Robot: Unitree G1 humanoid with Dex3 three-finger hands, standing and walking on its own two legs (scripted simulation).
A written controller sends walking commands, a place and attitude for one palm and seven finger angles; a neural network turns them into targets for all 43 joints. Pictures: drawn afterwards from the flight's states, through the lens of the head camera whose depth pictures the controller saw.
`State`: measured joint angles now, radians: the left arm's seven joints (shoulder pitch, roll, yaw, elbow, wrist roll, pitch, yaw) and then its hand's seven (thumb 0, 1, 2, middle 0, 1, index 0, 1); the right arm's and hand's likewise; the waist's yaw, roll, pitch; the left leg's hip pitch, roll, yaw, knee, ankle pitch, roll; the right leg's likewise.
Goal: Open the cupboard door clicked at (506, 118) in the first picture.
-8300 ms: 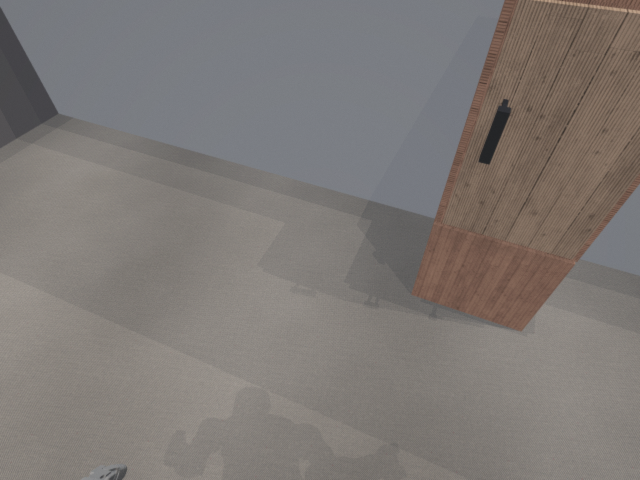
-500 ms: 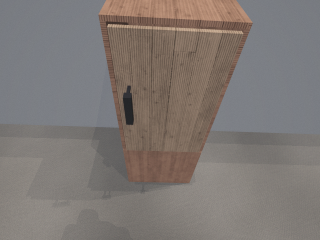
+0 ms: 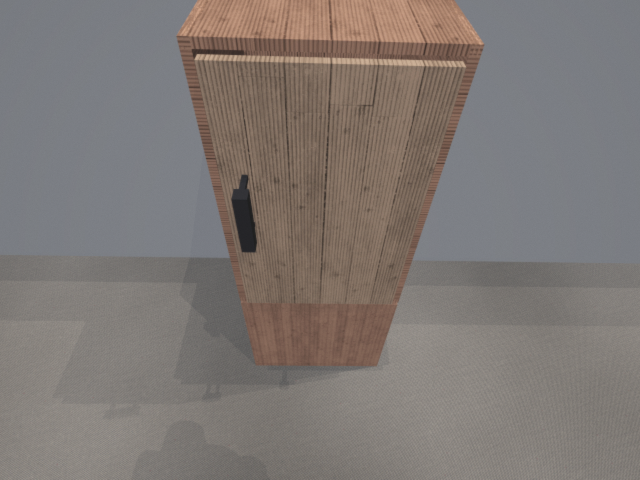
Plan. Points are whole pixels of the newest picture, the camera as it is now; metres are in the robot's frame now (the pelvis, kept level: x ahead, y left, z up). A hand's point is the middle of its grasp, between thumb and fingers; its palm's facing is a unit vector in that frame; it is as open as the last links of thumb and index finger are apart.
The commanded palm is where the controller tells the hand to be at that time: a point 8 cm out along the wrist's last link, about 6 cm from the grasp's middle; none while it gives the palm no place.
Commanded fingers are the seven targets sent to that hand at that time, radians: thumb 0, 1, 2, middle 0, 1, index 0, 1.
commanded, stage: look again from close up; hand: left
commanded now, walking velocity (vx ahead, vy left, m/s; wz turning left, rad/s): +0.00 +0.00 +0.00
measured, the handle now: (246, 213) +0.53 +0.17 -0.01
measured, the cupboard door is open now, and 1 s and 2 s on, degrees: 0 0 0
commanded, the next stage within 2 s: raise the hand with hooked fingers in 0.04 s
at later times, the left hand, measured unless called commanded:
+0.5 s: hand (183, 454) +0.16 +0.18 -0.04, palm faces +0.08 -1.00 -0.04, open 8.3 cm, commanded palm +0.12 +0.24 -0.05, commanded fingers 0.00 0.46 0.71 -0.23 -0.58 -0.23 -0.58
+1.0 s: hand (151, 421) +0.19 +0.22 -0.03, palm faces +0.10 -0.99 -0.06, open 11.3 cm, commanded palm +0.16 +0.27 -0.02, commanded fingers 0.00 -0.13 0.46 -0.27 -0.96 -0.27 -0.96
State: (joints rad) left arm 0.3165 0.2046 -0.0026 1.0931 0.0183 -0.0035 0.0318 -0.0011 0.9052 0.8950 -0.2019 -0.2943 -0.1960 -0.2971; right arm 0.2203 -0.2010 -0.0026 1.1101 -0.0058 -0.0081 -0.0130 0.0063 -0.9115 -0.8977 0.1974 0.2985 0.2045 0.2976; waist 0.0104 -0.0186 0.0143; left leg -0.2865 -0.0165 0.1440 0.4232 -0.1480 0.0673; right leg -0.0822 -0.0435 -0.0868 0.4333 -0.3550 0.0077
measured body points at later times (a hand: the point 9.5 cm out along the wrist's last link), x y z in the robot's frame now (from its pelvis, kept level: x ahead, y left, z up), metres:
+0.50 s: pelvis -0.04 -0.05 -0.08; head +0.00 -0.05 +0.37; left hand +0.15 +0.23 -0.04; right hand +0.19 -0.30 -0.13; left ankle +0.05 +0.08 -0.74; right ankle -0.08 -0.12 -0.74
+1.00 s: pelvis -0.04 -0.02 -0.08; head +0.02 -0.02 +0.37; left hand +0.18 +0.28 -0.02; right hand +0.10 -0.27 -0.18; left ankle +0.05 +0.08 -0.74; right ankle -0.08 -0.12 -0.74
